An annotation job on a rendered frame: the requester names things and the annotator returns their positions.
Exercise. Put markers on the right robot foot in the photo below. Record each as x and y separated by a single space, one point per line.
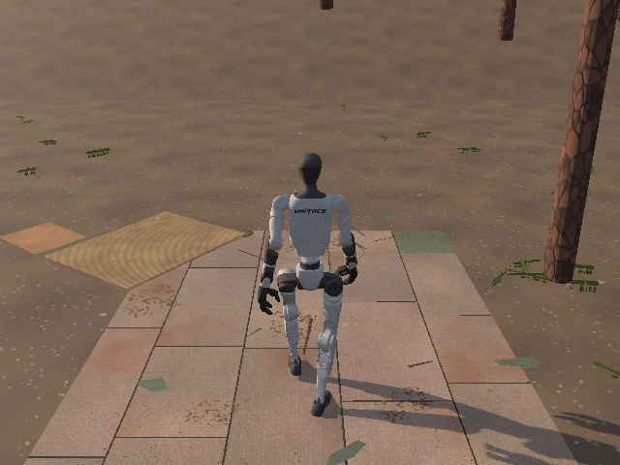
318 408

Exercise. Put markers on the robot right hand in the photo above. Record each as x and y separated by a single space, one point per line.
344 270

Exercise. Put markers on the robot left upper arm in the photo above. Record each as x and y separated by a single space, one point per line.
276 221

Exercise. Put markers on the robot right upper arm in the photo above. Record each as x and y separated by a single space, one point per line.
340 204

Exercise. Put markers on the robot left hand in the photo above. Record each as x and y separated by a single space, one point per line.
262 292

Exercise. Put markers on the robot left forearm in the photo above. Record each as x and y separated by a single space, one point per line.
269 263

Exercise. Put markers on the humanoid robot torso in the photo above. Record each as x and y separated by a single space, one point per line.
310 228

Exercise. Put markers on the robot right forearm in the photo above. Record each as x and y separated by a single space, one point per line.
350 254

